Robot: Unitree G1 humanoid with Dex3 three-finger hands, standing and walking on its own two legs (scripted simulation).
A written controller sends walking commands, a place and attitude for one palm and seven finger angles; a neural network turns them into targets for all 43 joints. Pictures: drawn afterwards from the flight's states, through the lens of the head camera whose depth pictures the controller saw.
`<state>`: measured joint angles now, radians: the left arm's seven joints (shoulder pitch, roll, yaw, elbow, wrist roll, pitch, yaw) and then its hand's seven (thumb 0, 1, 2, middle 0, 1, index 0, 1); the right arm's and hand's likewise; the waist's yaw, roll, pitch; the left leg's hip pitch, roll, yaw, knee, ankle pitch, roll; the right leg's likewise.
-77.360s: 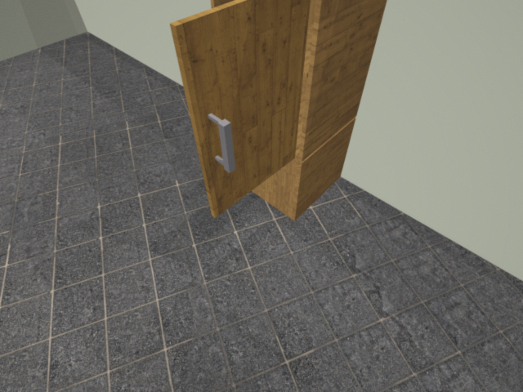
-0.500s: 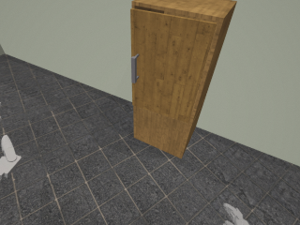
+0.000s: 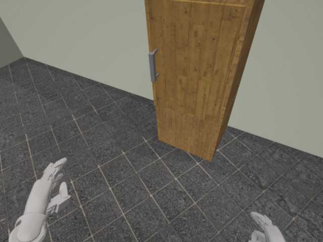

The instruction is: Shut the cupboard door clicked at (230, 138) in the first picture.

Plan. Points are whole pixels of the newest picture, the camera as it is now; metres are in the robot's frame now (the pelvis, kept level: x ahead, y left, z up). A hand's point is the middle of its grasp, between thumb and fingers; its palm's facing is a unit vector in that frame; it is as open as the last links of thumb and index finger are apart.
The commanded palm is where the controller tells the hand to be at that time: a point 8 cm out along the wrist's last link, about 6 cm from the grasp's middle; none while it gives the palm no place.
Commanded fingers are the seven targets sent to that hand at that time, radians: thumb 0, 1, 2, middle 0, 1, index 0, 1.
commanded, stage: let the arm hang, fingers relaxed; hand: left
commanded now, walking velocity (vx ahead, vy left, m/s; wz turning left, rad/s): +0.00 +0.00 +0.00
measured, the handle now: (154, 65) +0.91 +0.10 -0.03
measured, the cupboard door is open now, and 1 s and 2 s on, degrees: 4 4 4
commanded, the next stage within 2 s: look to check the result in 0.98 s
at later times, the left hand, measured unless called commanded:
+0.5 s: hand out of the picture -0.05 +0.20 -0.16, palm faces +0.01 -0.97 -0.25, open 7.3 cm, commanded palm none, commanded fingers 0.00 0.90 0.90 -0.20 -0.30 -0.20 -0.30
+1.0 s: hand out of the picture +0.03 +0.19 -0.16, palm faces -0.01 -0.98 -0.22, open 7.4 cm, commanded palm none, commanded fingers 0.00 0.90 0.90 -0.20 -0.30 -0.20 -0.30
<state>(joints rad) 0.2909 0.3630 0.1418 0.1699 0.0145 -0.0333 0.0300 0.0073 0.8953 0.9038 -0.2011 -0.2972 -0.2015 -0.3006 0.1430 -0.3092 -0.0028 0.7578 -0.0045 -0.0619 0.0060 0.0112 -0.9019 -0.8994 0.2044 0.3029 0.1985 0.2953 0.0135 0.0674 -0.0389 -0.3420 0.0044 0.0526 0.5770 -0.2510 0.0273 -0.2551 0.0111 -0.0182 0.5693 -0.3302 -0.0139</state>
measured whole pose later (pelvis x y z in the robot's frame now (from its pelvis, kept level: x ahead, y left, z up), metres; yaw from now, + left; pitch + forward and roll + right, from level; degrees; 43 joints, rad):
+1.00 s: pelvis +0.00 -0.01 +0.01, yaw -1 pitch -1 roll +0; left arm 0.23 0.20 0.01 1.11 0.02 -0.01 0.01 0.01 0.90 0.90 -0.20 -0.30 -0.20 -0.30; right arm 0.23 -0.22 -0.01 1.11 -0.02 0.00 -0.02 0.01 -0.91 -0.90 0.20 0.30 0.20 0.29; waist -0.01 0.00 0.02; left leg -0.20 0.01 0.06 0.39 -0.16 0.02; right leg -0.12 0.02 -0.01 0.39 -0.24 -0.02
